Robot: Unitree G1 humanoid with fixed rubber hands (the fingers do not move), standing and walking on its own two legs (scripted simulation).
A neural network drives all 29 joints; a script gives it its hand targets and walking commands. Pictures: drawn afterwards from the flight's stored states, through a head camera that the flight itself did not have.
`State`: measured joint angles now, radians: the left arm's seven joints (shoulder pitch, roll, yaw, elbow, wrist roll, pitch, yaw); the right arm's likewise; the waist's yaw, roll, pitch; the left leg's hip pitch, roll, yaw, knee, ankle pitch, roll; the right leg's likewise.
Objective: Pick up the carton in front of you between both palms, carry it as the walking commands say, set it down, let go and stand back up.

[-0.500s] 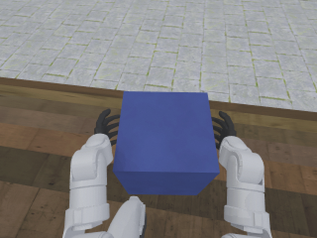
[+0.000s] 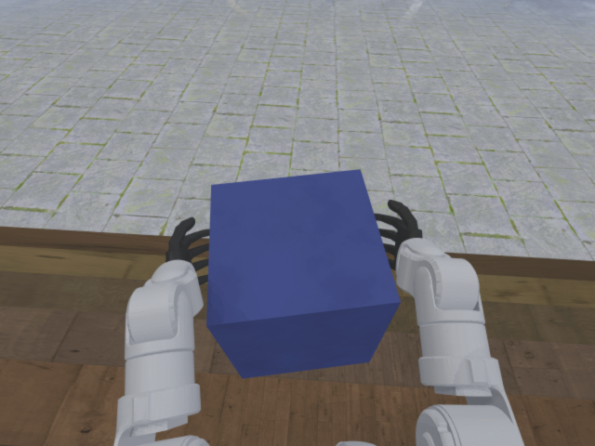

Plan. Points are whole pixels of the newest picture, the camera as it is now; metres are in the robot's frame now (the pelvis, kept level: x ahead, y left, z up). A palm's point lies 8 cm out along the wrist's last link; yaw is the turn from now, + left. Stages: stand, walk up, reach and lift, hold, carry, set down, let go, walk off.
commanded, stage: carry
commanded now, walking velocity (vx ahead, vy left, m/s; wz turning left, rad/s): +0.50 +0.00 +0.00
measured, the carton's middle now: (297, 281) +0.33 +0.00 +0.02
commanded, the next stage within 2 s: none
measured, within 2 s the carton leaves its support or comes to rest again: neither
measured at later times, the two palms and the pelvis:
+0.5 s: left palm (227, 186) +0.69 +0.15 -0.10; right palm (351, 192) +0.66 -0.15 -0.10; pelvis +0.37 +0.02 -0.20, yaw +1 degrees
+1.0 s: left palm (230, 170) +1.01 +0.19 -0.30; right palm (316, 162) +1.04 -0.11 -0.30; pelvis +0.72 +0.00 -0.38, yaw +2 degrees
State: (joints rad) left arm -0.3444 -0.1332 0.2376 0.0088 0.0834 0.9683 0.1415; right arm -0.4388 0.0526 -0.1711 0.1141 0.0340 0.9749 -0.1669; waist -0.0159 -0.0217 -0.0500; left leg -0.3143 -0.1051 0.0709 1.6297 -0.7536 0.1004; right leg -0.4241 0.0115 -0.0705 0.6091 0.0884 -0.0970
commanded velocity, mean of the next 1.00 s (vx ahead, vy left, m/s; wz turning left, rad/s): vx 0.50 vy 0.00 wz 0.00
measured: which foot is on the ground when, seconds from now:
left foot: up 0.00-0.40, down 0.42-0.86, up 0.88-1.00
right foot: down 0.00-0.42, up 0.44-0.84, down 0.86-1.00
